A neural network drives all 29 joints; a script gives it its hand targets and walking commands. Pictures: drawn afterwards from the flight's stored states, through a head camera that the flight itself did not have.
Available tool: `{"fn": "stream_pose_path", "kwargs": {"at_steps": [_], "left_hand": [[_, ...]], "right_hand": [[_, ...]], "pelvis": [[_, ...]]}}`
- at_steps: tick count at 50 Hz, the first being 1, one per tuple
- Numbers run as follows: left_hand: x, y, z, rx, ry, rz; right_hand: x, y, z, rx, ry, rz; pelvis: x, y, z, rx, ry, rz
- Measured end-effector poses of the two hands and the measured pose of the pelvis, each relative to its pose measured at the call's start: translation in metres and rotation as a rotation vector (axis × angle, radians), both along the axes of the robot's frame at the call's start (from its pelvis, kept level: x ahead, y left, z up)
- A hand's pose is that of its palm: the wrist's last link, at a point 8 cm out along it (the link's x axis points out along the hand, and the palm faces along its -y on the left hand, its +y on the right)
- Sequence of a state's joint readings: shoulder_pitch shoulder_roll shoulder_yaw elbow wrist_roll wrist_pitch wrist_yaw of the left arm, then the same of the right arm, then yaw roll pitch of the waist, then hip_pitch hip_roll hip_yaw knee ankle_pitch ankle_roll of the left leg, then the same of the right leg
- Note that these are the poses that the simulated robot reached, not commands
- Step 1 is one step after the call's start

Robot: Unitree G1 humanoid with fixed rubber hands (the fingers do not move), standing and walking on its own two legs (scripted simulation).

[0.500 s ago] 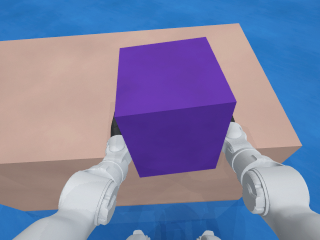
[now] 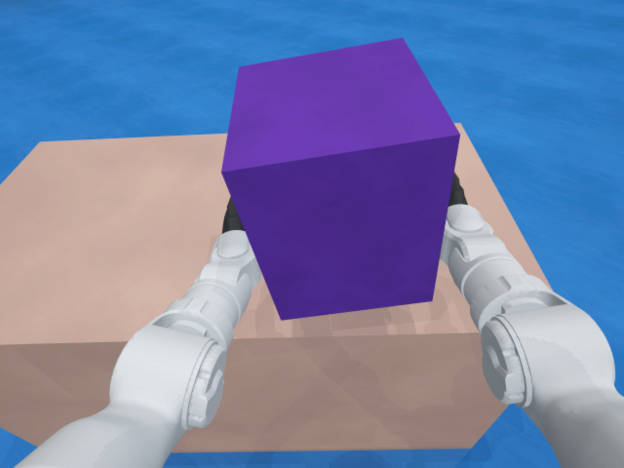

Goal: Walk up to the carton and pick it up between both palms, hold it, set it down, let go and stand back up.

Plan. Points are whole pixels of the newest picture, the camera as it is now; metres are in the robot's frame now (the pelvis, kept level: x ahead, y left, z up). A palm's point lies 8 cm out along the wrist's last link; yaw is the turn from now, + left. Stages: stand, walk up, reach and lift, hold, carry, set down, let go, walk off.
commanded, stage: reach and lift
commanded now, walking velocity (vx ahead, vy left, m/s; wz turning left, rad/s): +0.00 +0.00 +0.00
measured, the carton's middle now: (338, 187) +0.43 +0.00 +0.18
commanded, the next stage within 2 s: none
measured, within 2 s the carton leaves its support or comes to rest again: neither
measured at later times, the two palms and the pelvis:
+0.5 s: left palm (232, 211) +0.39 +0.13 +0.17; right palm (473, 199) +0.40 -0.16 +0.18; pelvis -0.01 -0.02 +0.04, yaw +2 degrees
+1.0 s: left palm (221, 197) +0.40 +0.14 +0.19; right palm (470, 180) +0.40 -0.15 +0.20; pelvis +0.02 -0.01 +0.04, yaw +3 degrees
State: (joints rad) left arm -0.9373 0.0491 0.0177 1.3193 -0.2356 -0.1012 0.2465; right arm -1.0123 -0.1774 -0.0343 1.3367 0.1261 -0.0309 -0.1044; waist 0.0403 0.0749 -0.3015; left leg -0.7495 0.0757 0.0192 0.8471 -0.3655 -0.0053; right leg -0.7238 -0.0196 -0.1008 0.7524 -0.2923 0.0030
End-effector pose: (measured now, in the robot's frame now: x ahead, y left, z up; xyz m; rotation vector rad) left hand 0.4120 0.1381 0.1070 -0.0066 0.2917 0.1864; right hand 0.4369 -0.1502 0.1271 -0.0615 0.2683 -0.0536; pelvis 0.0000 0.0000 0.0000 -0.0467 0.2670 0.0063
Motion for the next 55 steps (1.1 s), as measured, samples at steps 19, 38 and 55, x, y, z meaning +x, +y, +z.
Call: {"fn": "stream_pose_path", "kwargs": {"at_steps": [19,38,55], "left_hand": [[-0.017,-0.005,0.061,-0.053,-0.016,-0.010],[-0.010,-0.002,0.050,-0.016,-0.005,-0.035],[-0.025,0.003,0.090,0.030,-0.079,-0.072]], "right_hand": [[-0.030,-0.005,0.071,0.053,-0.037,-0.035],[-0.032,-0.003,0.038,0.067,-0.026,-0.059],[-0.046,0.002,0.084,0.094,-0.108,-0.090]], "pelvis": [[-0.013,-0.015,0.038,0.047,-0.162,0.020],[0.000,-0.012,0.041,0.036,-0.137,0.029],[0.017,-0.005,0.046,0.025,-0.303,0.055]]}}
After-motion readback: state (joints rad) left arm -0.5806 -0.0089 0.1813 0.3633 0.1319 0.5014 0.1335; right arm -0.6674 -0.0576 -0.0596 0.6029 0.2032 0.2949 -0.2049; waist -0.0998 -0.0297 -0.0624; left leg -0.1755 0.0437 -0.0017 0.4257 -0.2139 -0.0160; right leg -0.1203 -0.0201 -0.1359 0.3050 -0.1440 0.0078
